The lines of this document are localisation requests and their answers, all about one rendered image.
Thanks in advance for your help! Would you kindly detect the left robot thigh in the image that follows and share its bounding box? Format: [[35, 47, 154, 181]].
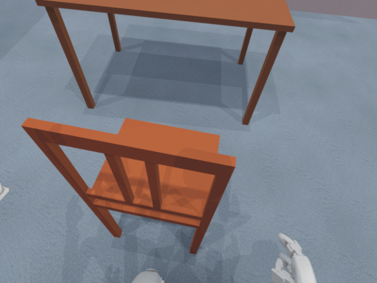
[[132, 271, 164, 283]]

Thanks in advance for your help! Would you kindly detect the chair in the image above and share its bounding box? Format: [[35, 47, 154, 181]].
[[21, 118, 236, 254]]

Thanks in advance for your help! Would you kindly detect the table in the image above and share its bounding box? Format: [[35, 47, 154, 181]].
[[35, 0, 295, 125]]

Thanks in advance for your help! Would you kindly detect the right robot hand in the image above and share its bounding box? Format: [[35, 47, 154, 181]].
[[272, 233, 317, 283]]

